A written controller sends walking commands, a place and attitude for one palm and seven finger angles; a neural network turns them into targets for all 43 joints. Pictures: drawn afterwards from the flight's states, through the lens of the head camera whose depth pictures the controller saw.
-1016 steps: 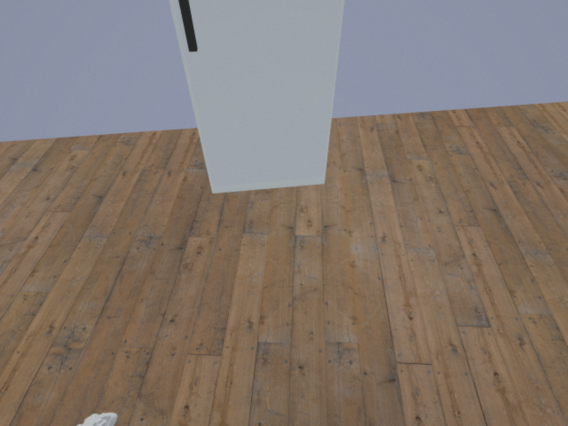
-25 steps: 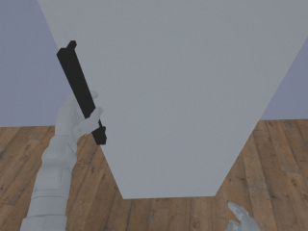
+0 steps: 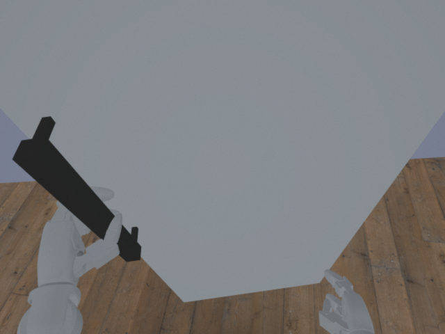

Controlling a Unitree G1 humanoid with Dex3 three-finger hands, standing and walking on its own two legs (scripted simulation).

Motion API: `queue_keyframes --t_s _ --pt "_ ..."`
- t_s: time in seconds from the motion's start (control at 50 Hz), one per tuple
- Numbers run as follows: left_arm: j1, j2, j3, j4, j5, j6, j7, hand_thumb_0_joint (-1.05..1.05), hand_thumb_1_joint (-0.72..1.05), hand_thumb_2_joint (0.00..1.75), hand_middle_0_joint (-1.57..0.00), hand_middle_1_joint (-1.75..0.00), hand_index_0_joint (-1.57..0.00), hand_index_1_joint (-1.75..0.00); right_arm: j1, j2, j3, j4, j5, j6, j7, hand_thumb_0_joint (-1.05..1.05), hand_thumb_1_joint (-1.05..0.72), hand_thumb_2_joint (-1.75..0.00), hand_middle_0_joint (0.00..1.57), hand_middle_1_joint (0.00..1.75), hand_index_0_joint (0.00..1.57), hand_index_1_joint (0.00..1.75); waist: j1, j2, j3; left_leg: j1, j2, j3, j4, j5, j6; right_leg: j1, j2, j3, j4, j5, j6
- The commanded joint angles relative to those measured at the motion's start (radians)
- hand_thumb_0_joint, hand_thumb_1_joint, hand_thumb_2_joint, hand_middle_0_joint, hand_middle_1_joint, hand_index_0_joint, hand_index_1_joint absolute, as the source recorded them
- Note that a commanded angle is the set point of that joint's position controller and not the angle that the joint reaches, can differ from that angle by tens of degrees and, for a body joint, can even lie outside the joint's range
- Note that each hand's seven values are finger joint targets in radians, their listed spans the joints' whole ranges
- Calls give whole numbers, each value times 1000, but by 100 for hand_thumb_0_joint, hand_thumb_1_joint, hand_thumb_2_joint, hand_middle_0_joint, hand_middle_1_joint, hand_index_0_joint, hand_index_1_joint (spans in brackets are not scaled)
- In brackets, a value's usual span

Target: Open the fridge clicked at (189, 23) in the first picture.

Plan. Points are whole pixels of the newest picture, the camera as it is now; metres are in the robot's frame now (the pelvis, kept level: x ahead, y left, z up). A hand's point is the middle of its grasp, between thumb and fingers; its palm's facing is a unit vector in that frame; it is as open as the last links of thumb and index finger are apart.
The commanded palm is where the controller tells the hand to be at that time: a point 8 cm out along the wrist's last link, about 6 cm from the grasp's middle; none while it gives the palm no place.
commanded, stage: walk backward, drawing the door open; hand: left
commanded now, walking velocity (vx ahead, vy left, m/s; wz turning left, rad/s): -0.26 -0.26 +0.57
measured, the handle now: (100, 204) +0.28 +0.20 +0.13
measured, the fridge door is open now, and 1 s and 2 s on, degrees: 6 31 73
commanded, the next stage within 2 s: stop walking and hold the door back in 1.80 s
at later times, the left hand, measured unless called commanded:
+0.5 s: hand (120, 297) +0.16 +0.14 +0.11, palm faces +0.46 -0.87 -0.20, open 6.6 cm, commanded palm +0.10 +0.17 +0.10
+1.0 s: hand out of the picture +0.06 +0.06 +0.11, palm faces +0.81 -0.51 -0.28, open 6.7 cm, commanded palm -0.01 +0.06 +0.10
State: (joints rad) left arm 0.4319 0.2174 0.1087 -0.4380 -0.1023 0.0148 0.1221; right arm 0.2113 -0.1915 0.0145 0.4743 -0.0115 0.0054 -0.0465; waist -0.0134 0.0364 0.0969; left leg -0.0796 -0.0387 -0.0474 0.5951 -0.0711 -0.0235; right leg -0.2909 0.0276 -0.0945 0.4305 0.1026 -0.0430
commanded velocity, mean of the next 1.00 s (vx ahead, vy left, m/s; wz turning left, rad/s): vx -0.25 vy -0.23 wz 0.56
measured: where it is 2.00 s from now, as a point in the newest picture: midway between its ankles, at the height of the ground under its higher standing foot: outside the picture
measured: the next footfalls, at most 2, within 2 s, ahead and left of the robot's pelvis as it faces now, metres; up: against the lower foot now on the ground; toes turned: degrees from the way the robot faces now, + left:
left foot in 0.30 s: +0.06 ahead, +0.07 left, +0.00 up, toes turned +19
right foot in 0.62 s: +0.04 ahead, -0.26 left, +0.00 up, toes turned +26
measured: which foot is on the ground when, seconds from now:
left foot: down 0.00-0.00, up 0.02-0.28, down 0.30-0.64, up 0.66-0.80, down 0.82-1.00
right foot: down 0.00-0.28, up 0.30-0.60, down 0.62-0.84, up 0.86-1.00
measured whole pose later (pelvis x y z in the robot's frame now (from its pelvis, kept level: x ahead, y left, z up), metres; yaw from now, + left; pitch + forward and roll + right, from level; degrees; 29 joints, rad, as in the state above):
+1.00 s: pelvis +0.00 -0.26 -0.02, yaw +39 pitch -3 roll -2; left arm 0.35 0.27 0.22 -0.33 -0.07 -0.08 0.14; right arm 0.21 -0.18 0.00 0.62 -0.02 -0.12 -0.08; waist -0.02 0.06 0.08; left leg -0.22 0.05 -0.09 0.43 -0.17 -0.04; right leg -0.50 0.01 -0.01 0.94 -0.43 0.06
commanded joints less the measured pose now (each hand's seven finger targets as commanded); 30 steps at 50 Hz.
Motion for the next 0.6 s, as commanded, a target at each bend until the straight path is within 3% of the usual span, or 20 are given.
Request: queue_keyframes --t_s 0.0,0.04,0.08,0.1,0.12,0.14,0.16,0.18,0.2,0.22,0.24,0.26,0.28,0.3,0.34,0.4,0.46,0.5,0.54,0.58 --pt "99 119 110 -156 30 -118 6 0 90 90 -45 -140 -45 -140 -123 -59 3 -161 -1 -112 -68 0 -90 -90 20 30 20 30 91 -211 -201 -483 -55 13 406 -523 36 441 -323 178 26 978 -23" --pt "-8 93 88 -186 67 -166 -1 0 90 90 -45 -140 -45 -140 -53 -76 -16 -106 -2 -102 -43 0 -90 -90 20 30 20 30 27 -265 -317 -467 4 31 584 -450 23 391 -324 157 56 851 42" --pt "-39 65 66 -190 71 -186 -7 0 90 90 -45 -140 -45 -140 -71 -71 -26 -86 -3 -78 -39 0 -90 -90 20 30 20 30 5 -231 -356 -407 41 47 598 -386 1 282 -308 93 29 598 44" --pt "-63 66 56 -217 74 -187 -11 0 90 90 -45 -140 -45 -140 -88 -75 -30 -87 -1 -71 -41 0 -90 -90 20 30 20 30 7 -194 -352 -358 40 80 573 -367 -2 202 -299 72 -12 469 97" --pt "-83 74 51 -240 78 -182 -13 0 90 90 -45 -140 -45 -140 -90 -74 -35 -82 5 -67 -42 0 -90 -90 20 30 20 30 6 -231 -334 -288 30 124 525 -365 -3 106 -277 35 -75 307 184" --pt "-115 74 41 -263 83 -174 -13 0 90 90 -45 -140 -45 -140 -103 -68 -36 -78 4 -65 -47 0 -90 -90 20 30 20 30 3 -281 -293 -219 24 188 427 -377 -2 33 -249 -12 -133 192 170" --pt "-131 82 26 -269 78 -161 -13 0 90 90 -45 -140 -45 -140 -138 -69 -38 -74 5 -66 -55 0 -90 -90 20 30 20 30 2 -292 -248 -177 38 209 349 -372 5 -18 -248 -31 -149 88 92" --pt "-128 65 9 -291 86 -155 -14 0 90 90 -45 -140 -45 -140 -145 -67 -30 -80 -5 -69 -56 0 -90 -90 20 30 20 30 8 -234 -226 -154 42 220 287 -354 14 -44 -255 -21 -158 -32 59" --pt "-125 68 2 -306 89 -156 -10 0 90 90 -45 -140 -45 -140 -134 -68 -27 -68 -9 -76 -55 0 -90 -90 20 30 20 30 2 -157 -204 -122 39 238 203 -331 19 -77 -242 -35 -172 -119 102" --pt "-123 71 -4 -313 93 -159 -8 0 90 90 -45 -140 -45 -140 -97 -72 -29 -50 -10 -90 -54 0 -90 -90 20 30 20 30 -15 -99 -191 -48 46 238 40 -290 29 -112 -199 -72 -141 -138 198" --pt "-136 63 -30 -326 95 -167 -9 0 90 90 -45 -140 -45 -140 -49 -86 -33 -39 -3 -107 -55 0 -90 -90 20 30 20 30 -57 -6 -183 106 103 159 -237 -180 55 -211 -128 -102 48 -193 270" --pt "-130 82 -24 -345 98 -178 -5 0 90 90 -45 -140 -45 -140 -91 -143 -49 -84 -16 -107 -56 0 -90 -90 20 30 20 30 -38 280 -211 135 399 -295 -439 -55 155 -311 -26 -66 539 -557 225" --pt "-131 95 -27 -365 134 -186 7 0 90 90 -45 -140 -45 -140 -137 -127 -45 -111 -39 -97 -42 0 -90 -90 20 30 20 30 27 246 -254 -40 612 -729 -462 4 257 -237 -22 169 824 -651 140" --pt "-136 127 -12 -345 139 -189 7 0 90 90 -45 -140 -45 -140 -167 -112 -53 -87 -32 -97 -32 0 -90 -90 20 30 20 30 -2 47 -226 -168 564 -653 -492 -259 235 -177 0 228 827 -621 103" --pt "-130 102 -3 -364 135 -169 9 0 90 90 -45 -140 -45 -140 -175 -93 -51 -57 -27 -115 -35 0 -90 -90 20 30 20 30 12 85 -128 -212 426 -445 -452 -371 182 -232 -29 191 705 -526 104" --pt "-112 48 -52 -324 128 -162 21 0 90 90 -45 -140 -45 -140 -138 -99 -53 -27 -21 -143 -35 0 -90 -90 20 30 20 30 24 193 -200 -180 264 -221 -423 -321 99 -56 12 84 401 -520 98" --pt "-114 68 -46 -301 108 -170 23 0 90 90 -45 -140 -45 -140 -111 -109 -52 -21 -10 -169 -37 0 -90 -90 20 30 20 30 0 250 -245 -96 194 -209 -453 -303 72 22 66 22 188 -578 98" --pt "-105 71 -35 -295 95 -186 24 0 90 90 -45 -140 -45 -140 -105 -107 -52 -21 -10 -177 -37 0 -90 -90 20 30 20 30 -9 291 -260 -48 167 -196 -404 -149 74 42 68 15 56 -535 97" --pt "-90 107 7 -296 84 -204 19 0 90 90 -45 -140 -45 -140 -96 -94 -49 -12 -3 -175 -31 0 -90 -90 20 30 20 30 1 237 -292 4 129 -175 -306 37 67 73 62 11 -104 -365 96" --pt "-96 161 62 -307 78 -214 14 0 90 90 -45 -140 -45 -140 -109 -80 -44 -5 2 -163 -24 0 -90 -90 20 30 20 30 8 121 -301 -6 80 -82 -189 146 39 97 2 37 -159 -118 86"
